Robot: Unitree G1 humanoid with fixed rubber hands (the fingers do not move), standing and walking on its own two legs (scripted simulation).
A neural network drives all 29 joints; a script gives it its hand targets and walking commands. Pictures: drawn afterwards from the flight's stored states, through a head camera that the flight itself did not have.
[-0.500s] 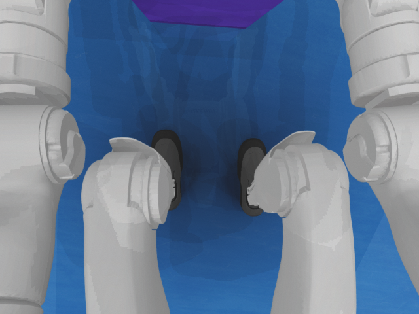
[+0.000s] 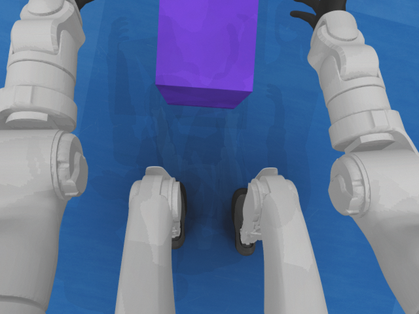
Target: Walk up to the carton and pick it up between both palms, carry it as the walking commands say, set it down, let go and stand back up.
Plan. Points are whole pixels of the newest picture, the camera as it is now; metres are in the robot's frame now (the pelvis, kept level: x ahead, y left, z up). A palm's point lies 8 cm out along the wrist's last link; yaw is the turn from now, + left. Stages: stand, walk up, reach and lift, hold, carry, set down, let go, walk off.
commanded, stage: set down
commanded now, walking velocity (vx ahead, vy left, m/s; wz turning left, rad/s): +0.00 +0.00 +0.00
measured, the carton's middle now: (204, 57) +0.59 +0.03 -0.34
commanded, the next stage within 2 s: let go in 0.66 s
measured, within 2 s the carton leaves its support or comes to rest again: neither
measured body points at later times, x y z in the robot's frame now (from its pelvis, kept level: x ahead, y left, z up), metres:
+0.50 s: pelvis +0.03 +0.00 +0.15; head +0.31 +0.03 +0.49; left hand +0.57 +0.24 +0.08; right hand +0.56 -0.16 +0.08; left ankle +0.11 +0.10 -0.43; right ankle +0.09 -0.11 -0.43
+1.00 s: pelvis +0.05 -0.01 +0.22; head +0.30 +0.02 +0.60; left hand +0.48 +0.24 +0.12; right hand +0.47 -0.20 +0.12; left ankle +0.11 +0.10 -0.43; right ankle +0.09 -0.11 -0.43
